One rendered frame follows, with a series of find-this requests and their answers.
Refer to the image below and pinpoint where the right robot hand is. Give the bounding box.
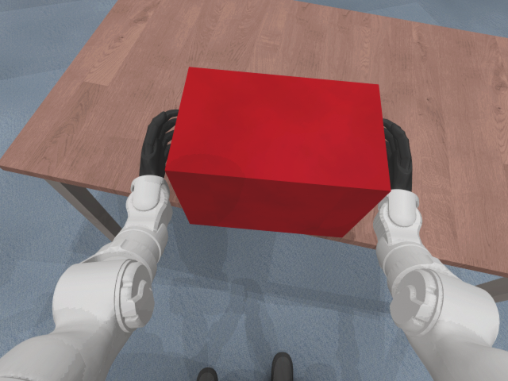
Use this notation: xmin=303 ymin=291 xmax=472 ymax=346
xmin=383 ymin=118 xmax=413 ymax=192

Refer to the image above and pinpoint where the right robot forearm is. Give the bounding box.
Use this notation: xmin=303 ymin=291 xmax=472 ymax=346
xmin=373 ymin=189 xmax=499 ymax=342

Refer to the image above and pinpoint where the robot right upper arm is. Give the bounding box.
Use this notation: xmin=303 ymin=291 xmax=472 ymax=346
xmin=390 ymin=268 xmax=508 ymax=381

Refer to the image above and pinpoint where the left robot hand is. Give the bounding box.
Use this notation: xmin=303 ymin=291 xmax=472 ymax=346
xmin=139 ymin=110 xmax=179 ymax=178

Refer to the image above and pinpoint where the right robot foot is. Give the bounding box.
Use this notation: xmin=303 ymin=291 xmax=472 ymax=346
xmin=271 ymin=352 xmax=293 ymax=381

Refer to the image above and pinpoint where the left robot forearm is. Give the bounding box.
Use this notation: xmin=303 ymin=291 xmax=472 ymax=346
xmin=52 ymin=175 xmax=173 ymax=324

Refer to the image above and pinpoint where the table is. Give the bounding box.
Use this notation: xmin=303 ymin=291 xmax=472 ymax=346
xmin=0 ymin=0 xmax=508 ymax=302

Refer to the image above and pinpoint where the robot left upper arm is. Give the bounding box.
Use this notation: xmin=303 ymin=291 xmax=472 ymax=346
xmin=0 ymin=259 xmax=155 ymax=381

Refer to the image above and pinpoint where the carton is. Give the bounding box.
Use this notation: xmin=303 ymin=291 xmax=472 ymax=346
xmin=165 ymin=67 xmax=391 ymax=237

